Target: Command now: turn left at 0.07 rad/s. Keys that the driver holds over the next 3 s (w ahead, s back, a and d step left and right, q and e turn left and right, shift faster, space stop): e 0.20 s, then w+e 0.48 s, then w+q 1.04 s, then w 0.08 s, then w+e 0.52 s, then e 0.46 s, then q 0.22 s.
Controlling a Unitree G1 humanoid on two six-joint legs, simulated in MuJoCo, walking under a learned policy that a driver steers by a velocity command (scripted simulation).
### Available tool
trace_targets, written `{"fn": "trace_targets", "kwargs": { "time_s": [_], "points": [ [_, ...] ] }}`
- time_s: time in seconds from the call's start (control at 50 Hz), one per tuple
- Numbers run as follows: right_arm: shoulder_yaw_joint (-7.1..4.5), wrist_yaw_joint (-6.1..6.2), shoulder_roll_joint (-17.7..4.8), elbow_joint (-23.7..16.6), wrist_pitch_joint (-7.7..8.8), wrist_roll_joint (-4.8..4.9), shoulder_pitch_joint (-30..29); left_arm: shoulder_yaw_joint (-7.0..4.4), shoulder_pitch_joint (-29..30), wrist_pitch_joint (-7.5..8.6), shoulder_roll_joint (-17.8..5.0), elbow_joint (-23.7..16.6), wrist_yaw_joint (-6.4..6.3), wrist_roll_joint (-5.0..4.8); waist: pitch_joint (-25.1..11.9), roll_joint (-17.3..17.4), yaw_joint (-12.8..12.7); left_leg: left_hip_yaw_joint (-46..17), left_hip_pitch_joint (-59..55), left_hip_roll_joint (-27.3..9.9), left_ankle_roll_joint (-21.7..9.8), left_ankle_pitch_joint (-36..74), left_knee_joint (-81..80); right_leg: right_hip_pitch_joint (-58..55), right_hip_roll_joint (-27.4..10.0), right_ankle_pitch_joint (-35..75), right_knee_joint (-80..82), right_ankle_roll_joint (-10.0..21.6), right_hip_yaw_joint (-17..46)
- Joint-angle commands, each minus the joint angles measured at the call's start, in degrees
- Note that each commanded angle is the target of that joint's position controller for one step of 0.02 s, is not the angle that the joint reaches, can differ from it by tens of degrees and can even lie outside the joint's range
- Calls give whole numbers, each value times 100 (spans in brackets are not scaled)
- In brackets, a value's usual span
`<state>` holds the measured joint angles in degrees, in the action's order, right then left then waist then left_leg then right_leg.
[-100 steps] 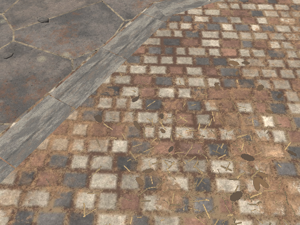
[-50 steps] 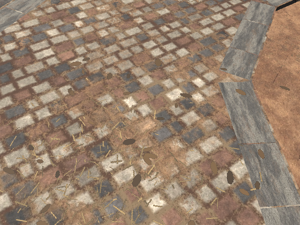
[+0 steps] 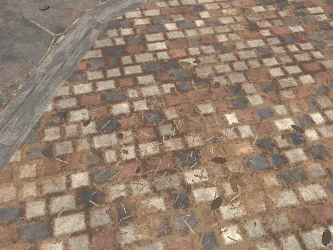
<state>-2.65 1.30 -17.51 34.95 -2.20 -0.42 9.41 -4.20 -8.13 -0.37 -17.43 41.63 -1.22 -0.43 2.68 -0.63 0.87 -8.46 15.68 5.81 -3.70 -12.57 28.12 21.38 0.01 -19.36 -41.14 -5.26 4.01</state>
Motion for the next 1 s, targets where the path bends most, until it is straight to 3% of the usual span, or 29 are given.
{"fn": "trace_targets", "kwargs": {
  "time_s": [0.02,0.04,0.06,0.08,0.1,0.12,0.2,0.22,0.26,0.3,0.32,0.34,0.36,0.42,0.48,0.54,0.6,0.64,0.66,0.68,0.7,0.72,0.74,0.76,0.78,0.8,0.86,0.92,1.0],
  "points": [
    [-24,-48,-386,-225,82,-32,-155,8,-3,149,-210,-313,96,13,-691,800,-48,-1134,-292,-1440,-757,1012,-591,-902,-149,597,1221,144,-143],
    [10,-74,-320,-104,120,-38,-4,37,-12,173,-197,-296,123,59,-588,675,-89,-1004,-173,-1306,-550,829,-600,-1271,-135,1326,1968,244,-114],
    [11,-89,-337,-12,188,-126,225,14,22,189,-439,-348,110,124,-578,413,37,-820,-46,-1087,-270,433,-455,-1563,-422,2048,1963,390,287],
    [-38,-101,-480,11,248,-228,541,-68,119,185,-924,-449,86,123,-545,-283,379,-360,-18,-631,-7,-209,-135,-1451,-855,2941,1741,702,798],
    [-54,-75,-465,-11,265,-223,430,-84,243,183,-926,-382,107,84,-492,-730,423,60,-382,-401,247,-334,-172,-817,-896,2126,1839,1054,999],
    [-99,-27,-637,-16,257,-185,133,-70,291,189,-806,-444,130,42,-340,-706,216,170,-486,-371,350,-266,3,-572,-813,1554,2001,1112,1116],
    [-160,78,-517,-136,163,-85,-31,-83,118,213,-878,-459,83,-26,-372,-882,83,382,-392,-364,298,-13,280,-588,-790,1660,1917,1109,1513],
    [-150,67,-406,-146,179,-91,45,-65,23,181,-798,-455,49,-43,-561,-841,86,499,-441,-306,294,-444,270,-638,-719,1092,1884,1139,1555],
    [-157,13,-275,-168,249,-47,87,-49,-83,98,-700,-510,-5,-72,-423,-586,73,561,-354,-293,176,-1480,167,-293,-494,-927,1847,1184,1609],
    [-225,-25,-414,-126,376,9,402,-18,99,108,-598,-703,-24,-82,-10,32,245,-204,-730,-818,-218,-2429,-514,788,-60,-1884,1217,980,1172],
    [-298,-39,-660,-13,450,29,884,13,335,155,-461,-858,-23,-115,29,514,431,-1273,-1328,-1531,-602,-2970,-1158,1594,255,-1519,288,783,655],
    [-408,-65,-1030,105,523,12,1082,45,609,210,-365,-1056,8,-141,225,1143,471,-2609,-1586,-2536,-1132,-3097,-1795,2338,247,-1146,-841,698,260],
    [-379,-33,-916,109,595,-32,1103,-14,631,251,-551,-1095,24,-131,319,817,407,-2884,-1513,-2872,-1406,-2761,-1819,2696,-88,-1158,-1717,666,462],
    [-304,31,-681,87,635,85,794,4,320,282,-447,-985,163,-149,222,545,238,-1524,-1766,-2410,-993,-1592,-1823,2878,-448,-380,-2009,572,361],
    [-327,-2,-785,173,638,38,822,110,587,298,-238,-1090,320,-90,98,522,379,-89,-1388,-1940,-723,-29,-1891,2097,-510,373,-1265,397,-168],
    [-389,-59,-1039,279,620,126,851,189,721,291,-155,-1202,413,-112,27,638,418,617,-981,-1830,-583,203,-1816,1143,-412,608,-269,396,-514],
    [-440,-119,-1210,391,582,219,943,110,581,252,-400,-1256,432,-132,-3,708,261,788,-921,-2095,-466,389,-1509,487,-199,649,283,647,-786],
    [-393,-113,-1107,416,572,218,917,-115,-343,211,-742,-1009,388,-109,-484,481,-305,1390,-582,-1885,-158,2150,-47,-1011,247,741,734,968,-1043],
    [-302,-91,-877,368,598,120,1011,-317,-1327,173,-1095,-769,322,-147,-1018,159,-762,1758,126,-1596,120,2215,1490,-2383,224,651,808,1196,-662],
    [-91,-85,-198,-42,669,-120,1046,-446,-1760,162,-1842,-789,212,-145,-1308,-1557,-616,1752,2360,-803,609,-1431,3859,-3740,-1406,-347,1606,2058,2518],
    [-89,-106,-489,-90,832,88,964,-322,-1743,290,-1624,-965,253,-115,-2065,-1247,-750,433,3116,-484,597,-2031,4835,-4005,-2133,-1681,2771,2640,4737],
    [-204,-145,-907,-104,886,332,648,-193,-1509,378,-1156,-878,283,-65,-1319,-728,-759,353,3623,-839,477,-1489,5033,-3593,-2110,-1647,2814,2424,3928],
    [-176,-149,-895,-92,908,337,509,-124,-1308,425,-961,-848,289,-43,-868,-597,-629,479,3512,-1111,343,-975,4742,-2949,-1896,-1095,2704,2227,3051],
    [-170,-119,-822,17,897,199,503,-55,-941,442,-772,-855,288,-4,-624,-272,-415,473,3160,-1336,327,-536,4355,-2300,-1639,-354,2647,2036,2400],
    [-188,-124,-792,104,834,134,596,10,-674,470,-618,-858,296,78,-441,-372,-205,422,2749,-1477,306,-204,4052,-1756,-1383,308,2778,1909,1861],
    [-185,-161,-749,198,758,152,740,22,-556,510,-599,-825,287,129,-415,-579,-74,427,2416,-1504,337,15,3959,-1412,-1317,769,2924,1900,1568],
    [-148,-173,-554,379,587,136,771,9,-605,654,-609,-577,256,116,-233,-284,3,463,2403,-1419,468,565,3559,-1216,-1146,1959,3174,1834,632],
    [-99,-190,-391,290,609,141,325,14,-755,680,-601,-362,199,113,-23,-181,-164,336,2580,-1195,501,1444,2547,-1385,-970,2622,3263,1588,-87],
    [-10,-331,-174,115,681,183,-377,-3,-945,668,-732,-138,117,71,203,-165,-458,636,2292,-978,388,2269,1177,-1600,-986,2605,3505,1280,-578]
  ]
}}
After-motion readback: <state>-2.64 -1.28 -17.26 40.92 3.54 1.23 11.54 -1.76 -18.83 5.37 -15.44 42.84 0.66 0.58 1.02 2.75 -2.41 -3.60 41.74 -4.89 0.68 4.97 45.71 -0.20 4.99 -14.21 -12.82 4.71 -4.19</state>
